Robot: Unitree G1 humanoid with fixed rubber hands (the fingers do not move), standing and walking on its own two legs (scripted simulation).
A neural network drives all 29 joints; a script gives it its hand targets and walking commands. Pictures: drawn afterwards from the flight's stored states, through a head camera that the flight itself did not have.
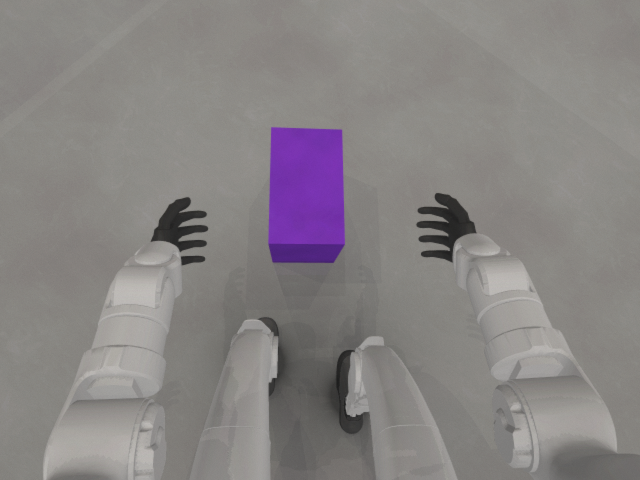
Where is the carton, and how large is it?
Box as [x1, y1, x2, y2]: [268, 127, 344, 262]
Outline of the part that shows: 271,127 268,243 272,261 333,262 344,244 341,130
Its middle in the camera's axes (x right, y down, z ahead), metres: -0.04 -0.10 +1.02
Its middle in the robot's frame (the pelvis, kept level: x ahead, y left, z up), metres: +0.60 +0.02 -0.57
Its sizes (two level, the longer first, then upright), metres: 0.291 0.174 0.235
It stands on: the floor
